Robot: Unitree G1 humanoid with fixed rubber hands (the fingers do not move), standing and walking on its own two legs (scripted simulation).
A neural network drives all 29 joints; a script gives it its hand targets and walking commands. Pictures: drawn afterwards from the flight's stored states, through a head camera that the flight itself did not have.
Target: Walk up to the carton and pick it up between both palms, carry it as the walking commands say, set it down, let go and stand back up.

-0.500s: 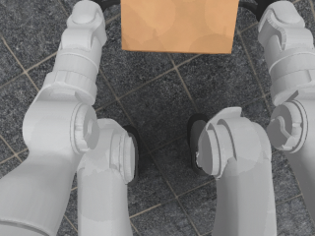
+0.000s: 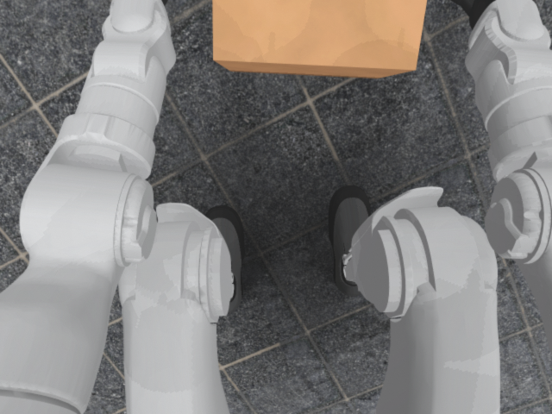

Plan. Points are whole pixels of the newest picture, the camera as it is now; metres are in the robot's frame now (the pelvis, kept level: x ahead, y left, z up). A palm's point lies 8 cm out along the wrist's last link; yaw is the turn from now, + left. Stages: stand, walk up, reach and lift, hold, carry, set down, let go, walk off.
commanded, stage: set down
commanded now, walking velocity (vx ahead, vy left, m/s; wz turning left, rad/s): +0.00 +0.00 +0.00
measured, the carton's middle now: (313, 8) +0.53 -0.06 -0.28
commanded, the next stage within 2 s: let go in 1.70 s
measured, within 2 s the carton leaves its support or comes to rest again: neither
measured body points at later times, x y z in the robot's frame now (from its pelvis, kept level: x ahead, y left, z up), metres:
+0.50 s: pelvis +0.00 +0.00 +0.01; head +0.36 -0.03 +0.28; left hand +0.57 +0.13 -0.15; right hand +0.52 -0.27 -0.15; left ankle +0.11 +0.12 -0.32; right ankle +0.12 -0.12 -0.32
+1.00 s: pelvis +0.02 +0.00 +0.12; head +0.35 -0.02 +0.42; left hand +0.58 +0.14 +0.00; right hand +0.53 -0.28 +0.00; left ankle +0.11 +0.12 -0.32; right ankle +0.12 -0.12 -0.32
